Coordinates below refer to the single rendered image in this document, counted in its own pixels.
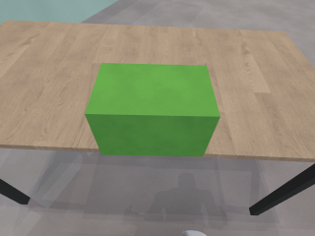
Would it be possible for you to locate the table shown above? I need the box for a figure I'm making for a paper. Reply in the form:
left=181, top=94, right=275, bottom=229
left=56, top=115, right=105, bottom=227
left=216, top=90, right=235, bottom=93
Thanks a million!
left=0, top=20, right=315, bottom=215

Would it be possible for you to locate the carton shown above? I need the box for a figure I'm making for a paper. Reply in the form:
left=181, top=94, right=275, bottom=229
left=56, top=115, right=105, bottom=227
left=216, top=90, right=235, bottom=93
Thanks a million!
left=85, top=63, right=221, bottom=157

